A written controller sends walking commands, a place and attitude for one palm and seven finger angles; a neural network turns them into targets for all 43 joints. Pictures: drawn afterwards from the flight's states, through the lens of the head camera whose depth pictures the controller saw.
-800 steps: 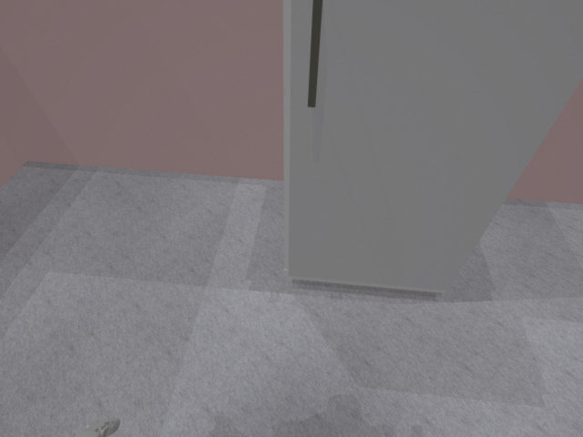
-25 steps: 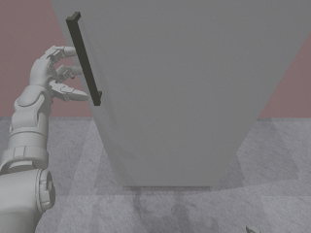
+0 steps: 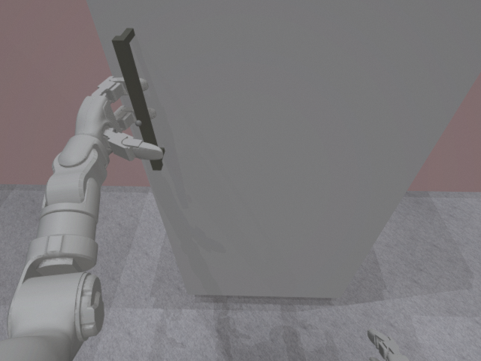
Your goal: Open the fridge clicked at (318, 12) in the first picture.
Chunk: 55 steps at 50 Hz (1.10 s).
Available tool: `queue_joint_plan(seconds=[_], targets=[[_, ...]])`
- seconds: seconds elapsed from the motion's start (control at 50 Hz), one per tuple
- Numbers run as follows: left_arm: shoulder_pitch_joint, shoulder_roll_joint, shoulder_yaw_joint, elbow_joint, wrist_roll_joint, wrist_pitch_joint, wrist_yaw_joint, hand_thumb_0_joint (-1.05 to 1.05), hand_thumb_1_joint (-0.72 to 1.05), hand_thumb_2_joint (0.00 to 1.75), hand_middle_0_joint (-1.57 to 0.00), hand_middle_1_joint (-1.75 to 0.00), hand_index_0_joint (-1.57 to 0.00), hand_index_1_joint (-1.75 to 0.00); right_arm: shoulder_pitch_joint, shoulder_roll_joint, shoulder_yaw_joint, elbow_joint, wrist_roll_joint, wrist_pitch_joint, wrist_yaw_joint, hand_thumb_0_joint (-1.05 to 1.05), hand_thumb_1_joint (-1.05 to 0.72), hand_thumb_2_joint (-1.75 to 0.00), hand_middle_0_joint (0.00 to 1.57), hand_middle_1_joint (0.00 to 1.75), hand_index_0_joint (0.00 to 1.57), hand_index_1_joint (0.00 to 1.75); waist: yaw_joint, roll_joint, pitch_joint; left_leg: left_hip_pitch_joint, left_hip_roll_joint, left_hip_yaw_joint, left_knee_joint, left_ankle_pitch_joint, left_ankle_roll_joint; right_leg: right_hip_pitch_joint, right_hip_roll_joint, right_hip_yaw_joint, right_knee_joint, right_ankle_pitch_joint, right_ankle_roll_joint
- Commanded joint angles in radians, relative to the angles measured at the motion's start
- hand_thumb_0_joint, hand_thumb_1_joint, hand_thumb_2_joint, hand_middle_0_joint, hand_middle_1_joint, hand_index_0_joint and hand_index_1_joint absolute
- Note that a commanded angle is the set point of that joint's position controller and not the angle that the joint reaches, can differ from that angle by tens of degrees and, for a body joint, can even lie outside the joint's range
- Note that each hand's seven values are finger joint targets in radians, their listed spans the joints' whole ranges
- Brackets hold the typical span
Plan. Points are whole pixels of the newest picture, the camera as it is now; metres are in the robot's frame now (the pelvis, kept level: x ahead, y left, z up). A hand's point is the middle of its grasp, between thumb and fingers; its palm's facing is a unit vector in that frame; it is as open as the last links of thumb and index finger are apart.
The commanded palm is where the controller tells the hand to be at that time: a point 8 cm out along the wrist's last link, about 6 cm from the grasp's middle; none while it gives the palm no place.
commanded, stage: slide the fingers in behind the handle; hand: left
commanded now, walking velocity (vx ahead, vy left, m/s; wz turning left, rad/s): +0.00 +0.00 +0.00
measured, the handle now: (145, 108) +0.48 +0.18 +0.20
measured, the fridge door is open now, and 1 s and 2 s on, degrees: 0 0 0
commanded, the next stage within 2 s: grip the handle and tug to test in 0.88 s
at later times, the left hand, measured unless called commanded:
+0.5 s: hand (151, 124) +0.42 +0.16 +0.21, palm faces +0.02 -1.00 +0.01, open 14.0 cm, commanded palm +0.40 +0.21 +0.20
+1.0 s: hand (149, 123) +0.43 +0.16 +0.20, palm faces +0.01 -1.00 +0.01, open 13.8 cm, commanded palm +0.40 +0.22 +0.20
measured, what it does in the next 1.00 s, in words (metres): stands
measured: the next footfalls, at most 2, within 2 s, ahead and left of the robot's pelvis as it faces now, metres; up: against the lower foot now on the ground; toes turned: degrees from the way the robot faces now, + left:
none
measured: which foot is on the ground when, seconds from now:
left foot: down 0.00-1.00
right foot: down 0.00-1.00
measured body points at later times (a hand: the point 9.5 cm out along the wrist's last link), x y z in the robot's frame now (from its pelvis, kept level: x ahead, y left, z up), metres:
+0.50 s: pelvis -0.01 -0.01 +0.00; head -0.01 -0.02 +0.45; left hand +0.41 +0.21 +0.21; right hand +0.12 -0.26 -0.10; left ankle -0.01 +0.12 -0.74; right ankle -0.02 -0.12 -0.74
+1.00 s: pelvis -0.01 -0.01 +0.00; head -0.01 -0.01 +0.45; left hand +0.42 +0.22 +0.20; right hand +0.10 -0.26 -0.11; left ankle -0.01 +0.12 -0.74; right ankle -0.02 -0.12 -0.74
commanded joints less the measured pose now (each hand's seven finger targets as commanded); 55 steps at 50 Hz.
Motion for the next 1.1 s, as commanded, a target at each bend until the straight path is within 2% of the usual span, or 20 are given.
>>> queue_joint_plan(seconds=[0.0, 0.04, 0.06, 0.1, 0.12, 0.2, 0.36, 0.42, 0.54, 0.58, 0.66, 0.72, 0.8, 0.84, 0.88, 0.92, 0.96, 0.98, 1.02, 1.08], targets=[[-0.441, 0.259, 0.072, -0.233, -0.010, -0.050, 0.009, 0.00, -0.50, 0.30, -0.30, -1.20, -0.30, -1.20, -0.051, -0.140, -0.050, -0.142, 0.002, -0.030, -0.008, 0.00, -0.90, -0.90, 0.20, 0.30, 0.20, 0.30, 0.010, -0.043, -0.289, 0.156, -0.011, -0.020, -0.031, 0.347, 0.038, 0.071, 0.018, -0.012, -0.033, 0.392, -0.028], [-0.436, 0.265, 0.078, -0.248, -0.009, -0.047, 0.009, 0.00, -0.50, 0.30, -0.30, -1.20, -0.30, -1.20, -0.058, -0.137, -0.050, -0.147, 0.004, -0.026, -0.010, 0.00, -0.90, -0.90, 0.20, 0.30, 0.20, 0.30, 0.010, -0.042, -0.289, 0.155, -0.013, -0.016, -0.033, 0.336, 0.038, 0.073, 0.019, -0.009, -0.035, 0.386, -0.027], [-0.464, 0.224, 0.040, -0.264, -0.011, -0.047, 0.006, 0.00, -0.50, 0.30, -0.30, -1.20, -0.30, -1.20, -0.062, -0.133, -0.048, -0.147, 0.005, -0.027, -0.011, 0.00, -0.90, -0.90, 0.20, 0.30, 0.20, 0.30, -0.002, -0.031, -0.280, 0.164, -0.013, -0.014, -0.032, 0.328, 0.038, 0.059, 0.019, -0.009, -0.038, 0.378, -0.025], [-0.490, 0.204, 0.019, -0.280, -0.014, -0.053, 0.007, 0.00, -0.50, 0.30, -0.30, -1.20, -0.30, -1.20, -0.063, -0.132, -0.049, -0.145, 0.005, -0.029, -0.012, 0.00, -0.90, -0.90, 0.20, 0.30, 0.20, 0.30, -0.010, -0.011, -0.272, 0.176, -0.012, -0.017, -0.032, 0.316, 0.041, 0.047, 0.020, -0.008, -0.046, 0.360, -0.025], [-0.508, 0.222, 0.029, -0.284, -0.012, -0.055, 0.009, 0.00, -0.50, 0.30, -0.30, -1.20, -0.30, -1.20, -0.061, -0.132, -0.048, -0.139, 0.004, -0.030, -0.014, 0.00, -0.90, -0.90, 0.20, 0.30, 0.20, 0.30, -0.010, 0.015, -0.270, 0.180, -0.014, -0.021, -0.032, 0.312, 0.038, 0.043, 0.021, -0.007, -0.047, 0.352, -0.028], [-0.523, 0.201, 0.011, -0.278, -0.015, -0.055, 0.012, 0.00, -0.50, 0.30, -0.30, -1.20, -0.30, -1.20, -0.060, -0.132, -0.048, -0.130, 0.004, -0.030, -0.018, 0.00, -0.90, -0.90, 0.20, 0.30, 0.20, 0.30, -0.017, 0.024, -0.275, 0.190, -0.016, -0.024, -0.033, 0.299, 0.037, 0.033, 0.022, -0.009, -0.052, 0.331, -0.028], [-0.488, 0.160, 0.001, -0.239, -0.012, -0.039, 0.039, 0.00, -0.50, 0.30, -0.30, -1.20, -0.30, -1.20, -0.061, -0.129, -0.051, -0.124, 0.002, -0.028, -0.012, 0.00, -0.90, -0.90, 0.20, 0.30, 0.20, 0.30, -0.007, -0.028, -0.278, 0.172, -0.017, -0.020, -0.041, 0.288, 0.037, 0.044, 0.023, -0.013, -0.050, 0.329, -0.026], [-0.479, 0.208, 0.044, -0.241, -0.007, -0.041, 0.055, 0.00, -0.50, 0.30, -0.30, -1.20, -0.30, -1.20, -0.061, -0.132, -0.049, -0.130, -0.002, -0.023, -0.009, 0.00, -0.90, -0.90, 0.20, 0.30, 0.20, 0.30, 0.008, -0.048, -0.278, 0.152, -0.019, -0.018, -0.048, 0.282, 0.040, 0.069, 0.021, -0.008, -0.054, 0.333, -0.024], [-0.523, 0.173, 0.001, -0.221, 0.003, -0.055, 0.049, 0.00, -0.50, 0.30, -0.30, -1.20, -0.30, -1.20, -0.060, -0.127, -0.046, -0.129, -0.001, -0.021, -0.014, 0.00, -0.90, -0.90, 0.20, 0.30, 0.20, 0.30, -0.009, -0.032, -0.249, 0.153, -0.019, -0.017, -0.051, 0.244, 0.042, 0.044, 0.022, -0.004, -0.064, 0.294, -0.023], [-0.541, 0.196, 0.013, -0.206, 0.003, -0.064, 0.048, 0.00, -0.50, 0.30, -0.30, -1.20, -0.30, -1.20, -0.056, -0.132, -0.048, -0.120, 0.000, -0.022, -0.016, 0.00, -0.90, -0.90, 0.20, 0.30, 0.20, 0.30, -0.013, -0.026, -0.247, 0.160, -0.018, -0.019, -0.049, 0.235, 0.043, 0.037, 0.023, -0.003, -0.071, 0.278, -0.025], [-0.581, 0.183, 0.001, -0.176, 0.001, -0.070, 0.045, 0.00, -0.50, 0.30, -0.30, -1.20, -0.30, -1.20, -0.048, -0.128, -0.044, -0.113, -0.001, -0.028, -0.018, 0.00, -0.90, -0.90, 0.20, 0.30, 0.20, 0.30, -0.020, -0.016, -0.250, 0.149, -0.021, -0.019, -0.051, 0.216, 0.041, 0.030, 0.022, 0.000, -0.070, 0.267, -0.023], [-0.592, 0.209, 0.018, -0.140, 0.003, -0.083, 0.045, 0.00, -0.50, 0.30, -0.30, -1.20, -0.30, -1.20, -0.041, -0.132, -0.046, -0.107, -0.002, -0.031, -0.021, 0.00, -0.90, -0.90, 0.20, 0.30, 0.20, 0.30, -0.023, -0.050, -0.255, 0.140, -0.021, -0.017, -0.050, 0.206, 0.045, 0.035, 0.021, 0.003, -0.074, 0.261, -0.019], [-0.581, 0.243, 0.045, -0.133, 0.008, -0.104, 0.041, 0.00, -0.50, 0.30, -0.30, -1.20, -0.30, -1.20, -0.031, -0.135, -0.047, -0.112, -0.004, -0.033, -0.017, 0.00, -0.90, -0.90, 0.20, 0.30, 0.20, 0.30, -0.007, -0.024, -0.299, 0.141, -0.022, -0.014, -0.047, 0.236, 0.045, 0.067, 0.018, 0.007, -0.063, 0.296, -0.022], [-0.567, 0.232, 0.042, -0.125, 0.004, -0.107, 0.033, 0.00, -0.50, 0.30, -0.30, -1.20, -0.30, -1.20, -0.028, -0.132, -0.048, -0.111, -0.004, -0.036, -0.016, 0.00, -0.90, -0.90, 0.20, 0.30, 0.20, 0.30, -0.008, -0.037, -0.293, 0.136, -0.023, -0.010, -0.044, 0.251, 0.044, 0.072, 0.020, 0.004, -0.058, 0.325, -0.021], [-0.543, 0.263, 0.069, -0.133, 0.004, -0.113, 0.030, 0.00, -0.50, 0.30, -0.30, -1.20, -0.30, -1.20, -0.025, -0.138, -0.052, -0.115, -0.005, -0.034, -0.014, 0.00, -0.90, -0.90, 0.20, 0.30, 0.20, 0.30, 0.001, -0.050, -0.304, 0.135, -0.021, -0.011, -0.044, 0.262, 0.045, 0.088, 0.021, 0.002, -0.057, 0.331, -0.022], [-0.565, 0.223, 0.033, -0.153, 0.000, -0.113, 0.025, 0.00, -0.50, 0.30, -0.30, -1.20, -0.30, -1.20, -0.033, -0.132, -0.048, -0.117, -0.001, -0.035, -0.013, 0.00, -0.90, -0.90, 0.20, 0.30, 0.20, 0.30, -0.007, -0.011, -0.287, 0.142, -0.021, -0.010, -0.047, 0.257, 0.042, 0.067, 0.022, 0.001, -0.058, 0.324, -0.024], [-0.552, 0.227, 0.038, -0.162, 0.001, -0.111, 0.024, 0.00, -0.50, 0.30, -0.30, -1.20, -0.30, -1.20, -0.030, -0.136, -0.051, -0.118, -0.001, -0.037, -0.013, 0.00, -0.90, -0.90, 0.20, 0.30, 0.20, 0.30, -0.008, -0.025, -0.282, 0.144, -0.018, -0.012, -0.045, 0.261, 0.042, 0.059, 0.024, -0.002, -0.056, 0.324, -0.024], [-0.523, 0.244, 0.057, -0.155, 0.000, -0.111, 0.027, 0.00, -0.45, 0.32, -0.30, -1.21, -0.30, -1.21, -0.029, -0.138, -0.055, -0.121, -0.002, -0.035, -0.013, 0.00, -0.90, -0.90, 0.20, 0.30, 0.20, 0.30, 0.001, -0.036, -0.283, 0.144, -0.017, -0.012, -0.045, 0.264, 0.044, 0.068, 0.024, -0.003, -0.059, 0.318, -0.023], [-0.550, 0.203, 0.018, -0.189, 0.000, -0.106, 0.025, 0.00, -0.36, 0.36, -0.32, -1.22, -0.32, -1.22, -0.037, -0.133, -0.051, -0.123, 0.001, -0.037, -0.012, 0.00, -0.90, -0.90, 0.20, 0.30, 0.20, 0.30, -0.008, 0.008, -0.276, 0.158, -0.017, -0.012, -0.048, 0.265, 0.041, 0.049, 0.025, -0.003, -0.058, 0.314, -0.026], [-0.519, 0.180, 0.006, -0.211, -0.002, -0.100, 0.028, 0.00, -0.22, 0.42, -0.33, -1.24, -0.33, -1.24, -0.037, -0.136, -0.056, -0.125, 0.000, -0.037, -0.009, 0.00, -0.90, -0.90, 0.20, 0.30, 0.20, 0.30, -0.005, -0.009, -0.288, 0.182, -0.013, -0.020, -0.045, 0.293, 0.039, 0.047, 0.029, -0.011, -0.057, 0.319, -0.029]])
